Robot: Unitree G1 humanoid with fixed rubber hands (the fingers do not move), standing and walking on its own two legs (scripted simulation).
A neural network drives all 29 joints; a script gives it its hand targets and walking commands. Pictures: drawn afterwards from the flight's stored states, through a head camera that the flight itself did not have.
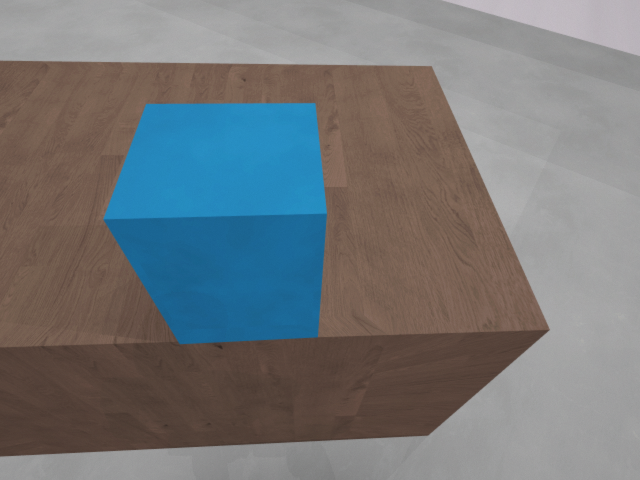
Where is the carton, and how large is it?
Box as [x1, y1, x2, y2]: [103, 103, 326, 343]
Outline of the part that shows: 314,103 146,104 103,219 179,343 317,336 326,209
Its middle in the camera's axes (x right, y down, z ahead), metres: -0.10 -0.01 +0.49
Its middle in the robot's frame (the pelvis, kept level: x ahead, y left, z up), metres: +0.40 +0.10 +0.08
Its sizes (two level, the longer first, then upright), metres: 0.192 0.174 0.262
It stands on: a pedestal, 0.71 m high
